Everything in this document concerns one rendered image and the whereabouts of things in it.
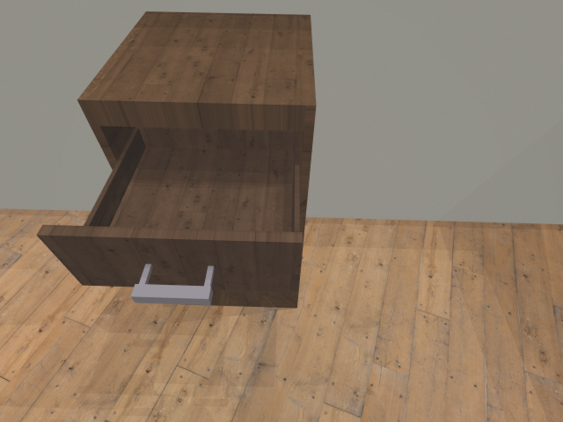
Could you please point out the cabinet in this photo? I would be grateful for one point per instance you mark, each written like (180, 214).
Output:
(211, 70)

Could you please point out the handle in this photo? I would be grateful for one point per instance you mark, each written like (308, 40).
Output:
(173, 294)

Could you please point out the drawer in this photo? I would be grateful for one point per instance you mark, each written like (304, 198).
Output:
(183, 199)

